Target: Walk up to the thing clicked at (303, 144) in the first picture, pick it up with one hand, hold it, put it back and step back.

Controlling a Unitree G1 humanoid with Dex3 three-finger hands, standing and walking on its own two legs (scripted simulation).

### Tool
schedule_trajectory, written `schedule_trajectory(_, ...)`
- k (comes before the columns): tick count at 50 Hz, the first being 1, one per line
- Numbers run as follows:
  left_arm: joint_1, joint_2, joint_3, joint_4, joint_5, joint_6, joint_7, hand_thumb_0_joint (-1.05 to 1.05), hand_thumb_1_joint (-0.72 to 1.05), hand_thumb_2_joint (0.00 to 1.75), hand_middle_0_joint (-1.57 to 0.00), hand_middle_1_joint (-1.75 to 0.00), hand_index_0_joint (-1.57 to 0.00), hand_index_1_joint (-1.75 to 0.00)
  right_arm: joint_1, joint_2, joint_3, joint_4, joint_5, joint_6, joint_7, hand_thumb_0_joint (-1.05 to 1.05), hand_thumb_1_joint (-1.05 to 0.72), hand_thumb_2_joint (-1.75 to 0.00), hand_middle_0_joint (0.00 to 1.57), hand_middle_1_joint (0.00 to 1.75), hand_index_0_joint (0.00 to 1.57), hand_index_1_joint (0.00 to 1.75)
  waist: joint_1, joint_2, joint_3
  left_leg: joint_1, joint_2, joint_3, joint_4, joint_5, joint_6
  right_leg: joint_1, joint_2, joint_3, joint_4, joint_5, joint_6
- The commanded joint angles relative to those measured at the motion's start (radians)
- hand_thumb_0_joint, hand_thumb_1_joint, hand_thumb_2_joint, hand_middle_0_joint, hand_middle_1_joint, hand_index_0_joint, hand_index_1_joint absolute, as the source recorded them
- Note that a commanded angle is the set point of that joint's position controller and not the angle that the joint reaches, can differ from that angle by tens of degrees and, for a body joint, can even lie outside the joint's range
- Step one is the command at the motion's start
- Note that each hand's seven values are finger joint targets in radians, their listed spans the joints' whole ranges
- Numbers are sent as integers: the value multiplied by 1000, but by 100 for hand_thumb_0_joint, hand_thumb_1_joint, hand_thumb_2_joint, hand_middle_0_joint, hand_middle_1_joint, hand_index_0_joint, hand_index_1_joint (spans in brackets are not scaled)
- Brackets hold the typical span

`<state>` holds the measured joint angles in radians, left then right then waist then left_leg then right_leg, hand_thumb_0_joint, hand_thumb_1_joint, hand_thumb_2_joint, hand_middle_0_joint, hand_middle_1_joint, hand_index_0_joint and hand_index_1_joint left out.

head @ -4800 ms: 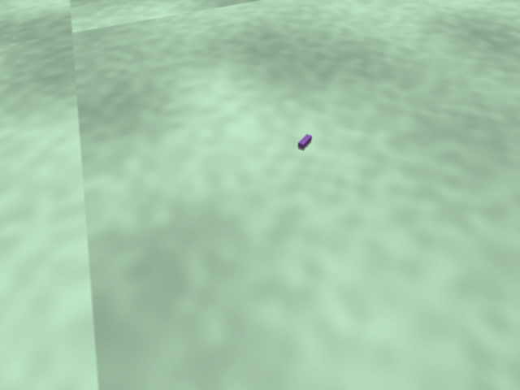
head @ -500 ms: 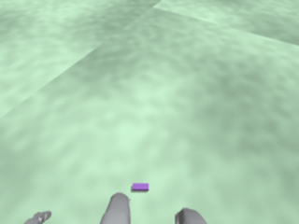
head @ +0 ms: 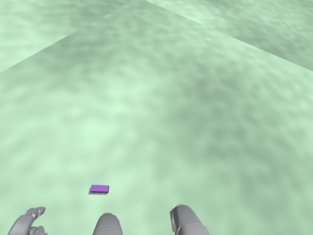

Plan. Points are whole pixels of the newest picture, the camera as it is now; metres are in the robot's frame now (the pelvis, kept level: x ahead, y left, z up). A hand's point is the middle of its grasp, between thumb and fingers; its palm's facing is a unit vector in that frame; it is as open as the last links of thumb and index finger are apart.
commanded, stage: walk up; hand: left
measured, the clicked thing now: (99, 189) +0.39 +0.26 -0.72
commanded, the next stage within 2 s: stand in 2.00 s
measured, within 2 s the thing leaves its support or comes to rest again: neither
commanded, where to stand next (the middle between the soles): +0.05 -0.05 m, yaw +4 degrees
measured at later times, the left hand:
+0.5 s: hand out of the picture +0.00 +0.17 -0.11, palm faces +0.06 -0.85 -0.53, open 7.4 cm
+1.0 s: hand out of the picture +0.06 +0.21 -0.14, palm faces +0.08 -0.92 -0.39, open 7.4 cm
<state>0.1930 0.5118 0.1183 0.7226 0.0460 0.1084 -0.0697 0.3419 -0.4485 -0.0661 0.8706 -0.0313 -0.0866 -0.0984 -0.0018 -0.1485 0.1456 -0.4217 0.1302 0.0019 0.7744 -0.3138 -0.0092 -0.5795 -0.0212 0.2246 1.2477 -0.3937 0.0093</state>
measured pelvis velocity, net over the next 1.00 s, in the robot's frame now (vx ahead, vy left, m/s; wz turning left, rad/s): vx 0.02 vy -0.07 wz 0.11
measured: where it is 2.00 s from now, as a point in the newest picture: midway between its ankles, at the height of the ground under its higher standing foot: outside the picture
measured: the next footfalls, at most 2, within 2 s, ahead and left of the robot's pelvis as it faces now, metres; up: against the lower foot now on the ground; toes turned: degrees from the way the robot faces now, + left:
right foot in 0.10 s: +0.10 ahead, -0.20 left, +0.00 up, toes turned +4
left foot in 0.64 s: +0.09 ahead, +0.06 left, +0.00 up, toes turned +5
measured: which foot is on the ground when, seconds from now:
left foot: down 0.00-0.12, up 0.14-0.62, down 0.64-1.00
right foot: up 0.00-0.08, down 0.10-1.00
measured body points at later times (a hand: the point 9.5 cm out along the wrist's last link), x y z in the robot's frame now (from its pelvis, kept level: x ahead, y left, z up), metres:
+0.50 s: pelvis +0.02 -0.12 +0.01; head +0.09 -0.16 +0.45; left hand +0.00 +0.21 -0.07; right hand +0.13 -0.43 -0.14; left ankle +0.05 +0.04 -0.66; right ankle +0.02 -0.25 -0.70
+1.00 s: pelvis +0.02 -0.07 +0.01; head +0.04 -0.06 +0.46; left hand +0.05 +0.25 -0.12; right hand +0.17 -0.36 -0.10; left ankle +0.05 +0.05 -0.70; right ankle +0.06 -0.20 -0.71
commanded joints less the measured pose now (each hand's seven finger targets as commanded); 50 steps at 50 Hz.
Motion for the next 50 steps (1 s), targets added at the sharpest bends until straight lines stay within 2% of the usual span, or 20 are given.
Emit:
schedule_trajectory(1, 104, 125, 36, -18, -38, -25, -7, 0, 90, 90, -20, -30, -20, -30, -76, -363, -98, -80, -17, 1, 10, 0, -90, -90, 20, 30, 20, 30, 26, 492, -115, -71, 82, -126, -343, -344, 198, 145, -33, -192, -256, -47, 23)
schedule_trajectory(3, 212, 111, 43, 51, -45, -36, 6, 0, 90, 90, -20, -30, -20, -30, -155, -358, -93, -87, -26, 25, 29, 0, -90, -90, 20, 30, 20, 30, 83, 503, -161, -166, 70, -92, -243, -381, 173, 350, -20, -249, -430, -66, 13)
schedule_trajectory(5, 337, 145, 60, 141, -22, -56, 32, 0, 90, 90, -20, -30, -20, -30, -124, -237, -63, -70, -35, 57, 31, 0, -90, -90, 20, 30, 20, 30, 152, 140, -164, -285, -54, 52, 238, -399, 111, 477, 33, -222, -636, -106, 16)
schedule_trajectory(6, 332, 197, 64, 119, -3, -71, 46, 0, 90, 90, -20, -30, -20, -30, -104, -132, -20, -81, -22, 65, 32, 0, -90, -90, 20, 30, 20, 30, 169, -102, -78, -414, -136, 56, 458, -392, 79, 345, -74, 47, -773, -312, -1)
schedule_trajectory(7, 163, 263, 57, 53, 12, -89, 56, 0, 90, 90, -20, -30, -20, -30, -54, -94, -7, -88, 1, 62, 26, 0, -90, -90, 20, 30, 20, 30, 69, -178, -5, -426, -167, -125, 562, -294, 48, 159, -225, 423, -963, -398, -55)
schedule_trajectory(8, 9, 352, 65, 18, -6, -96, 67, 0, 90, 90, -20, -30, -20, -30, -103, -184, -45, -92, 4, 55, 15, 0, -90, -90, 20, 30, 20, 30, 34, -138, 8, -389, -137, -191, 550, -254, 38, 133, -338, 621, -1115, -420, -137)
schedule_trajectory(12, 10, 236, 44, 88, -21, -158, 92, 0, 90, 90, -20, -30, -20, -30, -35, -228, -40, 29, 40, 55, 45, 0, -90, -90, 20, 30, 20, 30, -7, 16, 1, -301, -83, -179, 409, -70, 39, 267, -232, 246, -827, 17, -85)
schedule_trajectory(18, 197, 176, 24, 138, -39, -196, 135, 0, 90, 90, -20, -30, -20, -30, -112, -188, -53, -42, -2, 106, 87, 0, -90, -90, 20, 30, 20, 30, 40, 7, -83, -269, -130, -177, 358, -45, 34, 458, -255, 100, -725, 674, -107)
schedule_trajectory(21, 225, 182, 32, 116, -39, -197, 153, 0, 90, 90, -20, -30, -20, -30, -158, -174, -60, -85, -9, 117, 102, 0, -90, -90, 20, 30, 20, 30, 48, -5, -130, -272, -133, -168, 318, -73, 25, 522, -287, 73, -687, 805, -140)
schedule_trajectory(28, 234, 181, 23, 81, -30, -190, 153, 0, 90, 90, -20, -30, -20, -30, -237, -119, -56, -114, 5, 109, 121, 0, -90, -90, 20, 30, 20, 30, 74, -80, -155, -154, -121, -34, 87, -127, 32, 512, -261, -20, -620, 791, -195)
schedule_trajectory(32, 126, 162, -4, 50, -46, -174, 137, 0, 90, 90, -20, -30, -20, -30, -92, -132, -70, -40, 15, 85, 119, 0, -90, -90, 20, 30, 20, 30, -34, -6, -225, 251, -175, 45, -207, 113, 76, 290, -161, -162, -414, 629, -122)
schedule_trajectory(33, 149, 108, -24, 46, -47, -174, 134, 0, 90, 90, -20, -30, -20, -30, -23, -177, -84, -22, 8, 77, 110, 0, -90, -90, 20, 30, 20, 30, -70, 126, -282, 418, -104, -89, -230, 221, 116, 159, -120, -188, -236, 456, -76)
schedule_trajectory(34, 164, 31, -48, 28, -53, -178, 134, 0, 90, 90, -20, -30, -20, -30, -23, -243, -97, -44, 1, 71, 101, 0, -90, -90, 20, 30, 20, 30, -65, 367, -304, 531, 116, -425, -235, 425, 201, -59, -16, -233, -101, -16, -18)
schedule_trajectory(35, 108, 102, -34, 47, -51, -161, 147, 0, 90, 90, -20, -30, -20, -30, -55, -261, -89, -49, 32, 75, 104, 0, -90, -90, 20, 30, 20, 30, -79, 315, -317, 368, 239, -554, -286, 348, 336, 19, -16, -192, -117, -282, -27)
schedule_trajectory(36, 78, 134, -36, 68, -48, -161, 151, 0, 90, 90, -20, -30, -20, -30, -132, -263, -88, -52, 35, 83, 104, 0, -90, -90, 20, 30, 20, 30, -48, 304, -230, 214, 247, -551, -320, 222, 368, 72, -47, -170, -143, -295, -30)
schedule_trajectory(39, 143, 121, -29, 127, -55, -160, 122, 0, 90, 90, -20, -30, -20, -30, -253, -177, -44, -81, 25, 84, 94, 0, -90, -90, 20, 30, 20, 30, 12, 258, -126, 109, 77, -268, -269, 194, 228, 119, -50, -196, -272, -140, -29)
schedule_trajectory(44, 167, 78, -32, 193, -46, -165, 117, 0, 90, 90, -20, -30, -20, -30, -300, -171, -25, -56, 33, 88, 100, 0, -90, -90, 20, 30, 20, 30, 48, 334, -151, 14, 37, -203, -189, 170, 171, 364, 14, -269, -639, 99, -28)
schedule_trajectory(46, 124, 120, -24, 190, -24, -170, 116, 0, 90, 90, -20, -30, -20, -30, -288, -114, -2, -51, 43, 91, 102, 0, -90, -90, 20, 30, 20, 30, 50, 239, -155, -65, 11, -193, -153, 41, 102, 436, -53, -126, -739, 113, -58)
schedule_trajectory(48, -25, 202, -22, 167, -20, -170, 110, 0, 90, 90, -20, -30, -20, -30, -266, -118, -9, -7, 43, 94, 97, 0, -90, -90, 20, 30, 20, 30, 3, 54, -137, 87, -115, -76, -17, -159, 46, 188, -284, 157, -885, -98, -182)
schedule_trajectory(50, -128, 128, -47, 155, -31, -161, 100, 0, 90, 90, -20, -30, -20, -30, -195, -138, -22, 51, 38, 84, 99, 0, -90, -90, 20, 30, 20, 30, -59, 119, -115, 265, -82, -109, -150, -109, 50, 55, -210, 21, -821, -69, -124)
